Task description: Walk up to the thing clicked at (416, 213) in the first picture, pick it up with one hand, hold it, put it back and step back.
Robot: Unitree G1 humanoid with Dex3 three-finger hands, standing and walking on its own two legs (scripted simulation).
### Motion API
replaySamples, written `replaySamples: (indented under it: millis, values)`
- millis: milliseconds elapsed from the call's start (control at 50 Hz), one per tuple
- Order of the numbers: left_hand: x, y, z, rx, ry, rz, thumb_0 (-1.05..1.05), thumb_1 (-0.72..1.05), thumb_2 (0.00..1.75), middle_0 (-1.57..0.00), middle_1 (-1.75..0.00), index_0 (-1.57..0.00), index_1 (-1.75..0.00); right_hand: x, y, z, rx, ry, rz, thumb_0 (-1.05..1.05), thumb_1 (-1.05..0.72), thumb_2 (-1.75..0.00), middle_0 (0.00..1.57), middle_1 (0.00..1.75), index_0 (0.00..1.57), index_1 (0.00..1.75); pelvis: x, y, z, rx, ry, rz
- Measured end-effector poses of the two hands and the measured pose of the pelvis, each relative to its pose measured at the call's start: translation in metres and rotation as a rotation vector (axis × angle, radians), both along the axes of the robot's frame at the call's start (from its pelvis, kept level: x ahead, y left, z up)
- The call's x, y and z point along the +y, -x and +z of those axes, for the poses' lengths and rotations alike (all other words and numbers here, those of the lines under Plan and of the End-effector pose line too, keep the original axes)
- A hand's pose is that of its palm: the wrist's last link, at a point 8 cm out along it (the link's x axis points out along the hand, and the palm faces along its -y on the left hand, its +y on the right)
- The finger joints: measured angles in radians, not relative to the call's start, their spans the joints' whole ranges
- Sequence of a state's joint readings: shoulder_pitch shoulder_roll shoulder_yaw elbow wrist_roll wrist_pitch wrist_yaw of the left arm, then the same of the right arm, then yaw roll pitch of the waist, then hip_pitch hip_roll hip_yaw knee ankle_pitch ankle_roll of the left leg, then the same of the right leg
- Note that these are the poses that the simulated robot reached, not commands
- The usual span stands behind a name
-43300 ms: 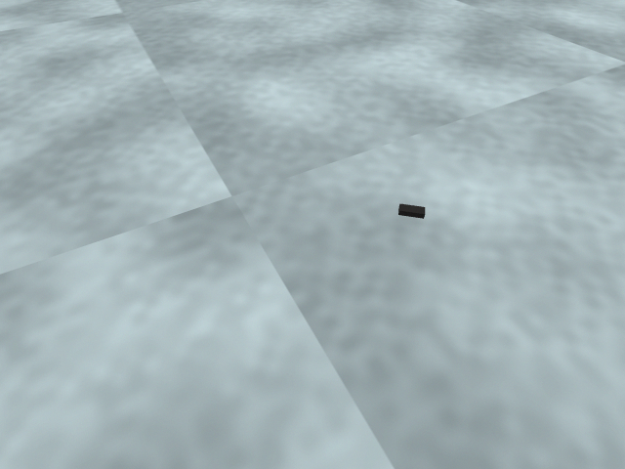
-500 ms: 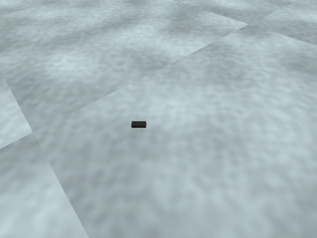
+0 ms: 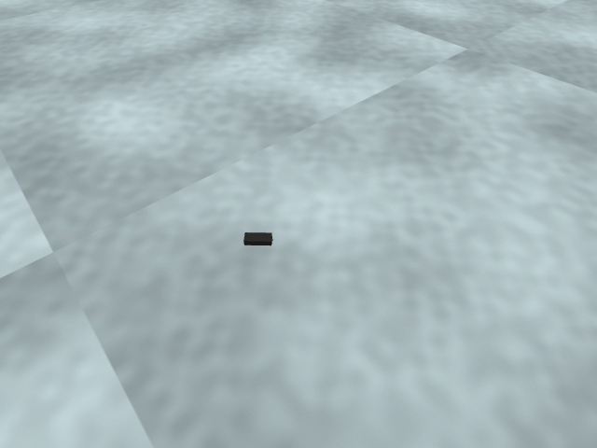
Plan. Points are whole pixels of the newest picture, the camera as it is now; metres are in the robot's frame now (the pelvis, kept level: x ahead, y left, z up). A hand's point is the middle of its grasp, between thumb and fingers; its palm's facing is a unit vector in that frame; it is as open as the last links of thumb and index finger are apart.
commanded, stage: step back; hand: left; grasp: from above
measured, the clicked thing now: (258, 239) +1.08 +0.21 -0.75
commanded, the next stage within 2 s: stand in 0.26 s
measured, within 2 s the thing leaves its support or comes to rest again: neither
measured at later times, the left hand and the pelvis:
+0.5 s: hand out of the picture +0.12 +0.25 -0.14, palm faces -0.03 -0.94 -0.34, open 7.4 cm; pelvis +0.01 +0.00 +0.02, yaw -1 degrees
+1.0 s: hand out of the picture +0.07 +0.25 -0.14, palm faces -0.06 -0.94 -0.34, open 7.4 cm; pelvis +0.00 +0.00 +0.02, yaw -1 degrees
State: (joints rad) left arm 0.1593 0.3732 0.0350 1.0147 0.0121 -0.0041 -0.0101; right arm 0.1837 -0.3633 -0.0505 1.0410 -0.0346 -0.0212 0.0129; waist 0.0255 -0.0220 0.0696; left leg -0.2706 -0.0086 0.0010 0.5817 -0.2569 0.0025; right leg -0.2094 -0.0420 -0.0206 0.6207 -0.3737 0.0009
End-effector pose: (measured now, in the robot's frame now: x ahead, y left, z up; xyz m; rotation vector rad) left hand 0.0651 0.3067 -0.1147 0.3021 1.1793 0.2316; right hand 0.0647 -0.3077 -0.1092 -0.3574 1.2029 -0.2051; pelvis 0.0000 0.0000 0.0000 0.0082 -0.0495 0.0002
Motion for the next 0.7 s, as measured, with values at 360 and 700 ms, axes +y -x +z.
replaySamples:
  millis: [360,700]
  values:
    - [-0.005,-0.044,0.012,-0.006,-0.001,-0.034,0.01,0.90,0.90,-0.20,-0.30,-0.20,-0.30,0.024,-0.075,0.012,-0.111,-0.056,0.011,0.01,-0.90,-0.90,0.21,0.30,0.20,0.30,0.003,-0.020,0.013,0.005,0.010,-0.019]
    - [-0.017,-0.024,0.012,0.040,0.023,-0.063,0.01,0.90,0.90,-0.21,-0.30,-0.20,-0.30,0.010,-0.018,0.013,-0.007,-0.047,-0.048,0.01,-0.90,-0.90,0.21,0.30,0.20,0.30,-0.001,-0.006,0.020,0.002,0.010,-0.023]
